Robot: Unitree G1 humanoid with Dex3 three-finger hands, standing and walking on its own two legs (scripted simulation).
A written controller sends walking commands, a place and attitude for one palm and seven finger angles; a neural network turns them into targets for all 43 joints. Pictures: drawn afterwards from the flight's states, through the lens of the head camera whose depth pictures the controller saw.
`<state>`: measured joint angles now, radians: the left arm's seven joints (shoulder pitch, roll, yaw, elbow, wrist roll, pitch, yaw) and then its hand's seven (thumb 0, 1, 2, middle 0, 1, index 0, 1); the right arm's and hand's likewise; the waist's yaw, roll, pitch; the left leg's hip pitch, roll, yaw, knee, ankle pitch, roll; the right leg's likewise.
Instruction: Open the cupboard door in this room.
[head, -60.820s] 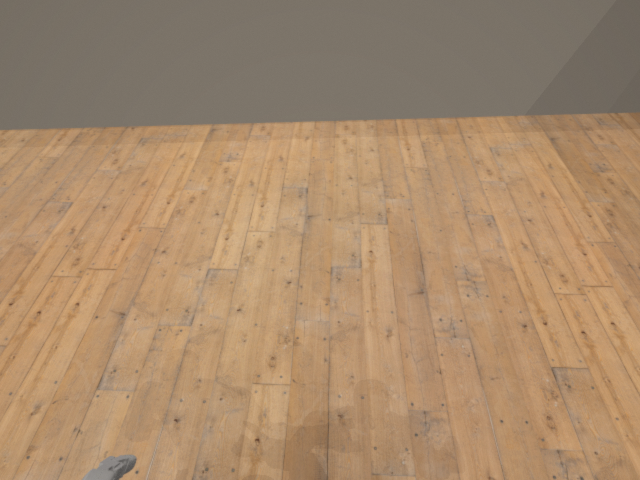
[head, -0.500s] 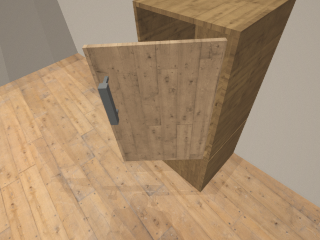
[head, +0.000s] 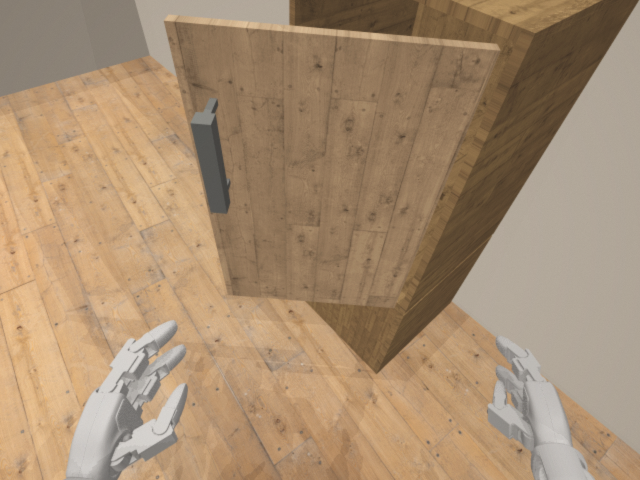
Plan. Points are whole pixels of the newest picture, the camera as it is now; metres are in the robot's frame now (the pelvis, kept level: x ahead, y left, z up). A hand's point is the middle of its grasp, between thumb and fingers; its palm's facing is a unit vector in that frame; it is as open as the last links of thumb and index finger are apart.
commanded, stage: raise the hand with hooked fingers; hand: left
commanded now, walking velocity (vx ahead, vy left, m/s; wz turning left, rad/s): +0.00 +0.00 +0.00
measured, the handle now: (216, 158) +0.51 +0.19 +0.11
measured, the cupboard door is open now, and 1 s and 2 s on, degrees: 45 45 45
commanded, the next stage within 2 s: move the hooked fingers beside the handle in 1.72 s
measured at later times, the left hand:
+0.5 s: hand (105, 374) +0.21 +0.24 +0.07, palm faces +0.09 -0.99 -0.05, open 11.3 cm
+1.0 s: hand (60, 316) +0.25 +0.29 +0.10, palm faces +0.04 -1.00 -0.04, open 13.8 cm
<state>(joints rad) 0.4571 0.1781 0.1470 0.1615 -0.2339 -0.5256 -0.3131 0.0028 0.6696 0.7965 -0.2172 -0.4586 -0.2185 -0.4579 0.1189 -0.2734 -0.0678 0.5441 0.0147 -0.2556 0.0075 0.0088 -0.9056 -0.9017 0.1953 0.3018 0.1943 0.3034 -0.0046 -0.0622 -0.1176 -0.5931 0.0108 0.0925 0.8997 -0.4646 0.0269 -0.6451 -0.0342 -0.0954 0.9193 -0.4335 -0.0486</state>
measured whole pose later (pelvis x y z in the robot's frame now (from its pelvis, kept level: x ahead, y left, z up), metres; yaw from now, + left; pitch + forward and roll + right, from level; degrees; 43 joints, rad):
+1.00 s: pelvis +0.00 +0.03 +0.02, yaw +2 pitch +5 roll -2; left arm 0.05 0.39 0.36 0.27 -0.34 -0.15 -0.45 -0.01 -0.45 0.32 -0.30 -1.17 -0.30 -1.17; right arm 0.24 -0.26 0.07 0.58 0.05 -0.27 -0.09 0.01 -0.90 -0.90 0.20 0.30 0.20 0.30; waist 0.02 0.04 -0.06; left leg -0.47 0.00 0.06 0.78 -0.40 0.06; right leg -0.47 -0.03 -0.13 0.72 -0.34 -0.01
